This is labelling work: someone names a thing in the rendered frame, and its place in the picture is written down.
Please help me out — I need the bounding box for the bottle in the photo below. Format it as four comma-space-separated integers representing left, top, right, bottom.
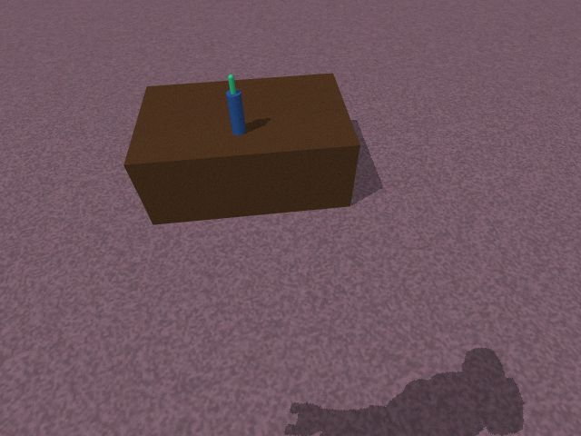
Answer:
226, 74, 246, 135

